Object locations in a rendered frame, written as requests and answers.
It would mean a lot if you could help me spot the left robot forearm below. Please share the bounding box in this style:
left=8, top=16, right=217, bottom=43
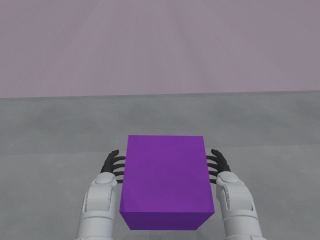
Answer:
left=75, top=172, right=118, bottom=240

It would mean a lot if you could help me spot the right robot forearm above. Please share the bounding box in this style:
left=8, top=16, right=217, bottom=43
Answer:
left=216, top=171, right=267, bottom=240

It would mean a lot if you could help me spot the carton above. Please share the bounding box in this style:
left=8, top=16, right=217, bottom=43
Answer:
left=119, top=135, right=215, bottom=231

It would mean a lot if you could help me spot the left robot hand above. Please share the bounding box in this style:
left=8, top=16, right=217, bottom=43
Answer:
left=100, top=149, right=126, bottom=184

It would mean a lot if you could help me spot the right robot hand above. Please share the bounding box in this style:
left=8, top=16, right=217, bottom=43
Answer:
left=206, top=149, right=231, bottom=184

